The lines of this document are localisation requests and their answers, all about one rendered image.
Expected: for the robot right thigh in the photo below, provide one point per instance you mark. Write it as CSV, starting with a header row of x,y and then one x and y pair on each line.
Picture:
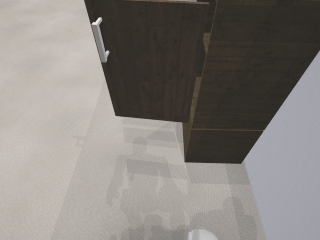
x,y
201,234

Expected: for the cupboard door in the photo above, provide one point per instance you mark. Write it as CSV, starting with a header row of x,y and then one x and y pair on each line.
x,y
154,51

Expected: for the handle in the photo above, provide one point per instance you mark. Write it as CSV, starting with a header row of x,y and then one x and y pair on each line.
x,y
99,41

